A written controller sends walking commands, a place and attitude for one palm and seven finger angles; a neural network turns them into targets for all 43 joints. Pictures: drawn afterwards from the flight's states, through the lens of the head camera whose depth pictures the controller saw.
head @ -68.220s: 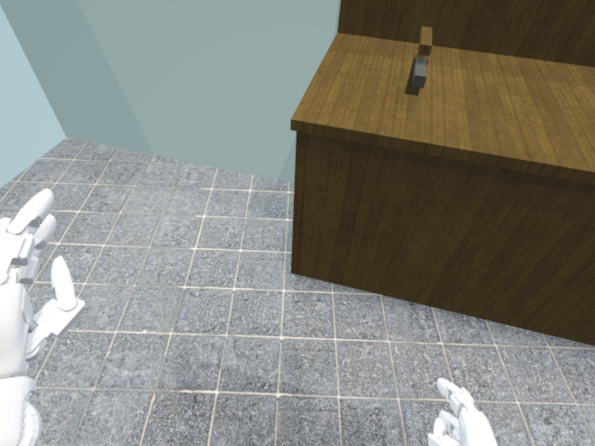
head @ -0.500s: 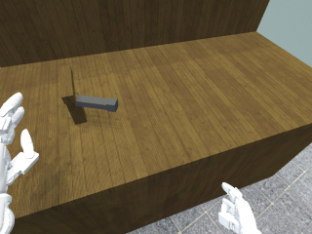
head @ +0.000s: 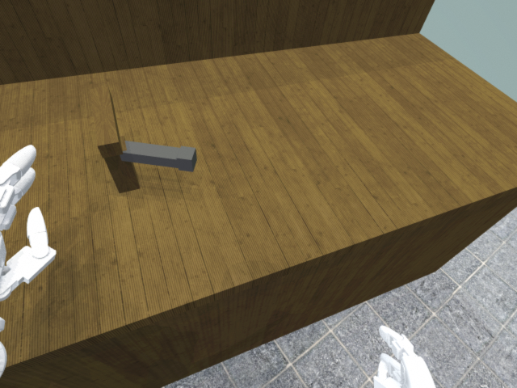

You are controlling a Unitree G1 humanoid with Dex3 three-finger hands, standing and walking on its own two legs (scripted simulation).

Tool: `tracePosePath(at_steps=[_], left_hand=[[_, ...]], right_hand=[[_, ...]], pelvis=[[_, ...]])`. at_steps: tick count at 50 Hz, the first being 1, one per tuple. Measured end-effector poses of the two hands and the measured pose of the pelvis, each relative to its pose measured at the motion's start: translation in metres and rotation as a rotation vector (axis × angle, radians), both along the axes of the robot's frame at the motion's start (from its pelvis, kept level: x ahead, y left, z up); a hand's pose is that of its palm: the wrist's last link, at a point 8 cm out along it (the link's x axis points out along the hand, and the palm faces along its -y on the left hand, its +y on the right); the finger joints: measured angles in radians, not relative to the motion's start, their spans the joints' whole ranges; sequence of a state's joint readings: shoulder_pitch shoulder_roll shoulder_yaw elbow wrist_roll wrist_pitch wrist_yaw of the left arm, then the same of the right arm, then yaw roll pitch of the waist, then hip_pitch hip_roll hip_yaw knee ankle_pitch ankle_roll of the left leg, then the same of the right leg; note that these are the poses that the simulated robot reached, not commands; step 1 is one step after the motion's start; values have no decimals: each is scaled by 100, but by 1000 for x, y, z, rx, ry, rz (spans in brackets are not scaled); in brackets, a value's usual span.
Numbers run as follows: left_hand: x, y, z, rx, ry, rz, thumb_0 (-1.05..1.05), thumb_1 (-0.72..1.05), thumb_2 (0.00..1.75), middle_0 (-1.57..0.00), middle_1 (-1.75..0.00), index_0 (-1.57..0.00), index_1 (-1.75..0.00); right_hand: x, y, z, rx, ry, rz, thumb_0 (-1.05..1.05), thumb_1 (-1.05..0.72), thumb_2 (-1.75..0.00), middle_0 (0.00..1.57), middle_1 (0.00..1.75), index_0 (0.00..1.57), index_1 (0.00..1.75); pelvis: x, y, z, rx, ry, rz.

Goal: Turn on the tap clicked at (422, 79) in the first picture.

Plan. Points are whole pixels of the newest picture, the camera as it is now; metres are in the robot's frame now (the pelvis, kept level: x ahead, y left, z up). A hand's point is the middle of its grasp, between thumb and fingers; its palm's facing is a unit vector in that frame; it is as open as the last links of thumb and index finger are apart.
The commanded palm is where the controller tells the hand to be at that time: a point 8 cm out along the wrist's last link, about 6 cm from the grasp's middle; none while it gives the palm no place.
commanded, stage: come to a stop and stand still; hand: left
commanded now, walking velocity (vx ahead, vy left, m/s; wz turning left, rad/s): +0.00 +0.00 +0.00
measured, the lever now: (187, 159) +0.43 +0.16 +0.10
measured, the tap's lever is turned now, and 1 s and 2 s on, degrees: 62 62 62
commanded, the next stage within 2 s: look again from close up in 0.36 s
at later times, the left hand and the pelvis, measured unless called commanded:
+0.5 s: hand (36, 246) +0.22 +0.26 +0.17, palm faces +0.37 -0.85 -0.37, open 7.4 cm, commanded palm +0.16 +0.30 +0.18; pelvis +0.00 +0.01 +0.00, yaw +1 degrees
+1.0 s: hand out of the picture +0.24 +0.29 +0.22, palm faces +0.47 -0.79 -0.39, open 7.4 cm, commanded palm +0.16 +0.28 +0.18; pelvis -0.01 -0.01 +0.00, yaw +3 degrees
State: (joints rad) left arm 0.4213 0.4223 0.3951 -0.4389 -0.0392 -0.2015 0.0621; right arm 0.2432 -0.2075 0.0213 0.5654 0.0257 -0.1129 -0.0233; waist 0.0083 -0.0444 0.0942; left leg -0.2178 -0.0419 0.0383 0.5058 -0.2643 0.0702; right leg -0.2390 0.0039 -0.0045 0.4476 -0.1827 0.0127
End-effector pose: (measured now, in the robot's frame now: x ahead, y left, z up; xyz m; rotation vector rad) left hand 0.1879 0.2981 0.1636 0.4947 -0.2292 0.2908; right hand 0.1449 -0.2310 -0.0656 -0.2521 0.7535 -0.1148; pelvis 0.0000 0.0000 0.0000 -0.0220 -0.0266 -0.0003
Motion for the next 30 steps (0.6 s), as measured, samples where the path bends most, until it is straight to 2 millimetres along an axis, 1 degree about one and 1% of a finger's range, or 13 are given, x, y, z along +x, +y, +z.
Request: tracePosePath(at_steps=[3, 6, 8, 11, 14, 17, 21, 26, 30], left_hand=[[-6, 7, 17, 2, -95, 31, 2, 88, 90, -22, -30, -22, -30], [-11, 4, 25, -13, -153, 21, 2, 89, 90, -21, -30, -21, -30], [-11, 2, 23, -28, -152, 10, 2, 89, 90, -21, -30, -21, -30], [-9, 3, 13, -44, -111, 8, 1, 89, 90, -21, -30, -21, -30], [-7, 8, 2, -61, -61, 23, 1, 89, 90, -21, -30, -21, -30], [-6, 10, -2, -70, -44, 34, 1, 89, 90, -21, -30, -21, -30], [-6, 6, 5, -61, -77, 22, 2, 89, 90, -21, -30, -21, -30], [-7, 0, 19, -23, -117, -2, 2, 89, 90, -21, -30, -21, -30], [-7, 2, 18, -12, -94, 7, 1, 89, 90, -21, -30, -21, -30]], right_hand=[[8, 6, 1, -8, -14, 41, 2, -90, -90, 20, 30, 20, 30], [19, 15, 3, 4, -48, 64, 2, -90, -90, 20, 30, 20, 30], [27, 23, 5, 19, -72, 72, 2, -90, -90, 20, 30, 20, 30], [35, 34, 8, 45, -101, 79, 2, -90, -90, 20, 30, 20, 30], [39, 44, 9, 64, -112, 88, 2, -90, -90, 20, 30, 20, 30], [40, 50, 10, 70, -106, 102, 2, -90, -90, 20, 30, 20, 30], [39, 50, 9, 65, -87, 120, 1, -90, -90, 20, 30, 20, 30], [36, 43, 6, 57, -60, 111, 2, -90, -90, 20, 30, 20, 30], [33, 34, 4, 50, -48, 85, 2, -90, -90, 20, 30, 20, 30]], pelvis=[[0, 5, 0, -7, -6, 6], [0, 10, 0, -8, -9, 2], [0, 13, 0, -6, -9, 0], [0, 16, 0, -3, -9, -3], [-1, 16, 1, -1, -8, -2], [-1, 15, 1, -2, -8, 2], [0, 14, 2, -2, -8, 9], [3, 13, 2, -5, -4, 15], [4, 11, 3, -5, -1, 14]])
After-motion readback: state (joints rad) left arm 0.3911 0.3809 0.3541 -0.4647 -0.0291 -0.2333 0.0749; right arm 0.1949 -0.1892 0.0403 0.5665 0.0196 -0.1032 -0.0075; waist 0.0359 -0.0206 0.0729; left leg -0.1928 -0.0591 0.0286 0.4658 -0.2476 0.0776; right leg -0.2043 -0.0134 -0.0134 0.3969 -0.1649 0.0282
